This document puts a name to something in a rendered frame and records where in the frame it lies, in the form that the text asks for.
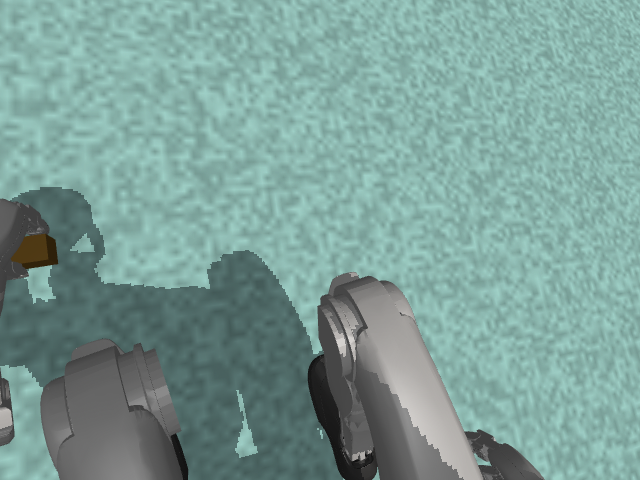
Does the right robot foot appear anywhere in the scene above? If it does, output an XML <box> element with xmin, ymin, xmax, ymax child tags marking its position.
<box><xmin>308</xmin><ymin>354</ymin><xmax>377</xmax><ymax>480</ymax></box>

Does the left robot hand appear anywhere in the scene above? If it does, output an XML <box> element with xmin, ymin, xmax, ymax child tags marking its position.
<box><xmin>0</xmin><ymin>199</ymin><xmax>50</xmax><ymax>280</ymax></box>

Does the small box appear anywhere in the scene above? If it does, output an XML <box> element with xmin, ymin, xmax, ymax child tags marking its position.
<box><xmin>11</xmin><ymin>234</ymin><xmax>58</xmax><ymax>269</ymax></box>

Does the right robot hand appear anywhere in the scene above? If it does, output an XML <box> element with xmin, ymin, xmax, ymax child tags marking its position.
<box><xmin>464</xmin><ymin>429</ymin><xmax>545</xmax><ymax>480</ymax></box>

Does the left robot foot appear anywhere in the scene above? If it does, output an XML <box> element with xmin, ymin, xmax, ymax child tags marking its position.
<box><xmin>171</xmin><ymin>434</ymin><xmax>188</xmax><ymax>480</ymax></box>

